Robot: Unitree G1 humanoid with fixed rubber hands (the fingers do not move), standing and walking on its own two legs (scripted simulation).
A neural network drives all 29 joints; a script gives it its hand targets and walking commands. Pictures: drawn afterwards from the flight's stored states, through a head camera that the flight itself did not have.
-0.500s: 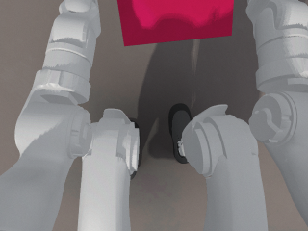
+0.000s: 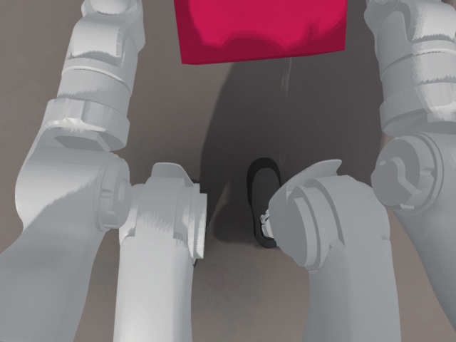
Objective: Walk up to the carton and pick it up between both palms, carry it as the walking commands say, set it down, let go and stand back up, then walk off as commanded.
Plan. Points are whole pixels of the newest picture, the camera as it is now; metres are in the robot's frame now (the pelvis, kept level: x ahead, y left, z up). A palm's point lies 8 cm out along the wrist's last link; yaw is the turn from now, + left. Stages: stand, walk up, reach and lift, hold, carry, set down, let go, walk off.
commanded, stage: set down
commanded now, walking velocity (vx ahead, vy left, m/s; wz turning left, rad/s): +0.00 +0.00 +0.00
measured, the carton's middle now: out of the picture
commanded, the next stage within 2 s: none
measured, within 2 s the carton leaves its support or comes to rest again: rests again in 1.24 s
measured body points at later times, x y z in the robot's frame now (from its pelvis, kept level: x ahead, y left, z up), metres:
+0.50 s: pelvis +0.01 +0.00 -0.01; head +0.39 +0.03 +0.22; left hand +0.56 +0.12 -0.22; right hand +0.57 -0.19 -0.18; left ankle +0.08 +0.09 -0.33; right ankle +0.13 -0.10 -0.33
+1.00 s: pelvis +0.01 +0.00 -0.01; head +0.39 +0.03 +0.22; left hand +0.56 +0.12 -0.22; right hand +0.57 -0.19 -0.18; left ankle +0.08 +0.09 -0.33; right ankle +0.13 -0.10 -0.33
